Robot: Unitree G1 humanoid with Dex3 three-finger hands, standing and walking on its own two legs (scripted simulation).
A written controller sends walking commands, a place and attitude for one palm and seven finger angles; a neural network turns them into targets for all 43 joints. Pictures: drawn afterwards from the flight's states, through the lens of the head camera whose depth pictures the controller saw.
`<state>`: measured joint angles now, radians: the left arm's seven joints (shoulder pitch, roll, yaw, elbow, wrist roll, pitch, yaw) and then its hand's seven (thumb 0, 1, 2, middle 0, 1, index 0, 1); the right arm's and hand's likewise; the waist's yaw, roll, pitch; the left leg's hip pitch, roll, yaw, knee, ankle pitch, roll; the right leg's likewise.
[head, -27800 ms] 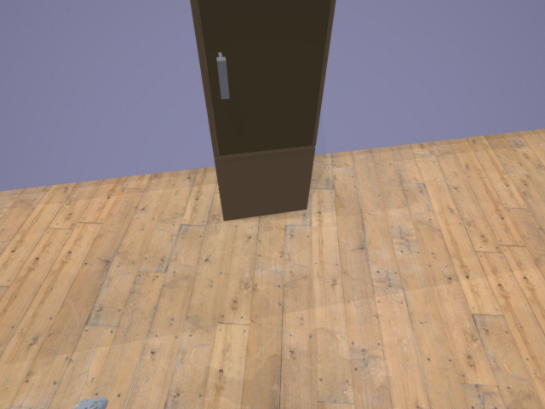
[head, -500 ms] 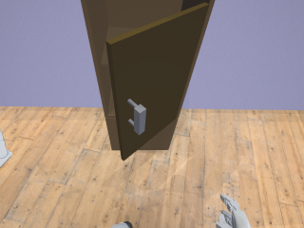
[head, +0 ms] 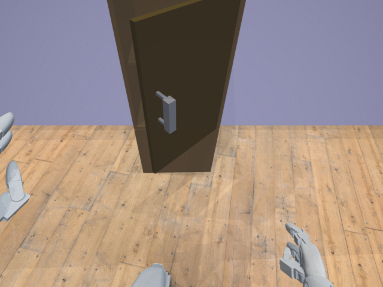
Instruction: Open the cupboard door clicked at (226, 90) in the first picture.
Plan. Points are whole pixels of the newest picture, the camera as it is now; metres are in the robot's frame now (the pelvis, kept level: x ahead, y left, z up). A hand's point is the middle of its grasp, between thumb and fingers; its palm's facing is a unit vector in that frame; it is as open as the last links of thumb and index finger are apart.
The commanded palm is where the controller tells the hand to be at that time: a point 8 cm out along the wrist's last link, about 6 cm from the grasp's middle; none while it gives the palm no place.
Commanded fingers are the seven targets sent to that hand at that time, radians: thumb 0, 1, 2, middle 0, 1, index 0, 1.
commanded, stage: stop stepping back and stand still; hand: left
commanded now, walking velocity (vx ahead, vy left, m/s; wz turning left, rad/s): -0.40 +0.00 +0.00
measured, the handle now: (164, 111) +0.57 +0.13 +0.00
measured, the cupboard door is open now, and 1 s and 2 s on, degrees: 42 42 42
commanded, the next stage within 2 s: let the arm hang, fingers relaxed in 0.72 s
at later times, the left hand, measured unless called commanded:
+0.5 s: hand out of the picture +0.10 +0.26 +0.18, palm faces +0.46 -0.76 -0.46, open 7.4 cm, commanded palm +0.05 +0.29 +0.19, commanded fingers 0.00 0.90 0.90 -0.20 -0.30 -0.20 -0.30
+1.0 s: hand out of the picture +0.08 +0.24 -0.07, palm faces +0.14 -0.93 -0.34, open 7.4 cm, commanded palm none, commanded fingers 0.00 0.90 0.90 -0.20 -0.30 -0.20 -0.30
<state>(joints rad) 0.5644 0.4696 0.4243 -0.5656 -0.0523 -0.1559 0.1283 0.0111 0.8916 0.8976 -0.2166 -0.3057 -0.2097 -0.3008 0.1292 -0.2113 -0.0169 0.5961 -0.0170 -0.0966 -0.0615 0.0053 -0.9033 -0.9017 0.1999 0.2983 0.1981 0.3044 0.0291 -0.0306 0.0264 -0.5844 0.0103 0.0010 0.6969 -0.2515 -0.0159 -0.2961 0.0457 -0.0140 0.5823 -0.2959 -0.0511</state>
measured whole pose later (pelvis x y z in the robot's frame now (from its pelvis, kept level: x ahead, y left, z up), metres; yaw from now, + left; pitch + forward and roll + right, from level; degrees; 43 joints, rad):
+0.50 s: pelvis -0.09 -0.01 +0.01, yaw +2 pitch -1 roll +0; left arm 0.55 0.39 0.39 -0.44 -0.01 -0.19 0.15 0.01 0.89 0.90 -0.21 -0.31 -0.21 -0.30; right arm 0.28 -0.18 0.02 0.68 -0.02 -0.12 -0.07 0.01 -0.90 -0.90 0.20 0.30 0.20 0.30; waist -0.01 0.00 -0.04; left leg -0.31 0.01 0.01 0.60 -0.33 0.02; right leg -0.26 0.04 -0.04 0.51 -0.24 -0.06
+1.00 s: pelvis -0.09 +0.01 +0.00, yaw +5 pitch +0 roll +0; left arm 0.23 0.26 0.08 0.50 0.03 0.03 0.00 0.00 0.91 0.90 -0.20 -0.30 -0.19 -0.30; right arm 0.18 -0.25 0.00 0.84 -0.04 -0.01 0.00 0.00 -0.91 -0.90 0.20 0.30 0.20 0.30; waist -0.02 0.04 -0.02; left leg -0.34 -0.01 0.01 0.62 -0.28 0.01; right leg -0.32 -0.02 -0.08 0.64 -0.32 -0.03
